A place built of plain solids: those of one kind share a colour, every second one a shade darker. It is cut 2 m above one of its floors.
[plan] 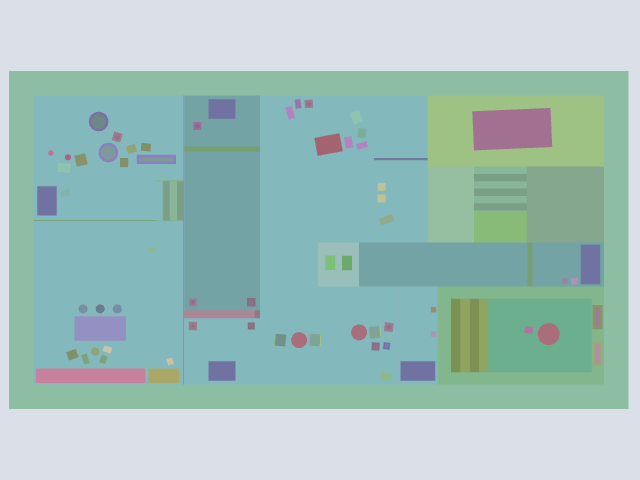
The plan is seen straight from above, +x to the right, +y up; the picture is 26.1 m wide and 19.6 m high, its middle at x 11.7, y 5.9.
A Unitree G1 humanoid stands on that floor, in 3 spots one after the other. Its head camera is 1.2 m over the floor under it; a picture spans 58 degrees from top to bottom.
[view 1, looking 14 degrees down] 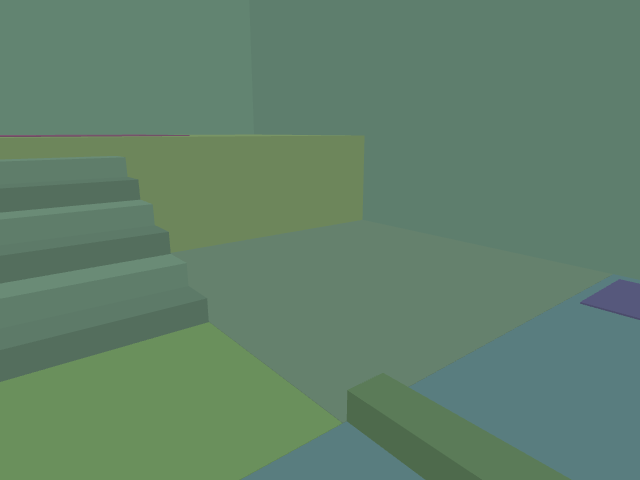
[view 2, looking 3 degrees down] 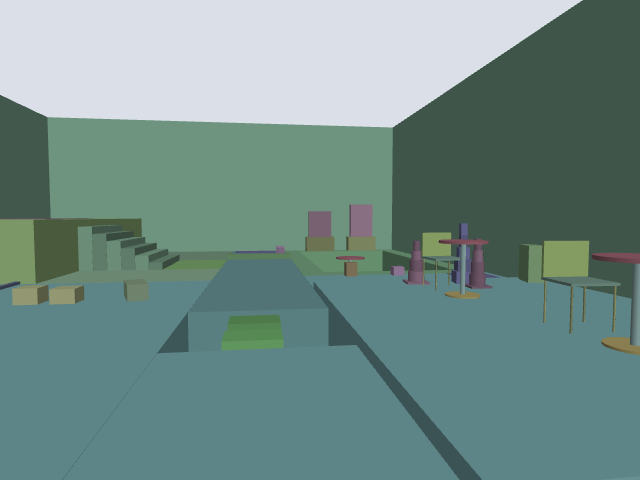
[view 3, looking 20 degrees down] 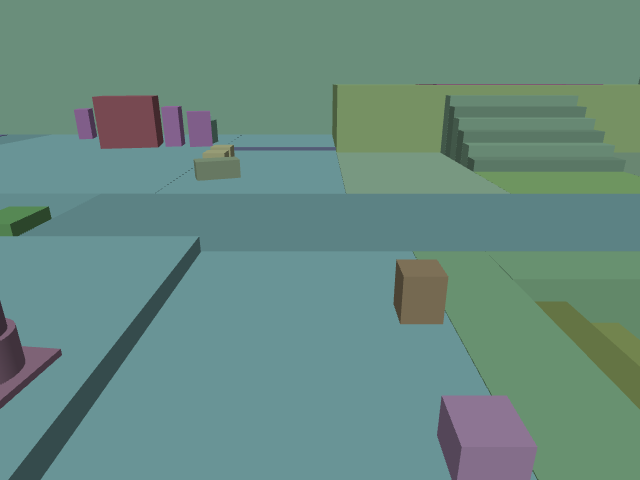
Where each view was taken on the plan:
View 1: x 19.06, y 4.62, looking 51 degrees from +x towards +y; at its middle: floor_fore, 4.96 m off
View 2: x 7.70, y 4.90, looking -8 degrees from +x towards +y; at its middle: edgeE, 15.30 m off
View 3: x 15.80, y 0.95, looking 90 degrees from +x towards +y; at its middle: floor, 3.51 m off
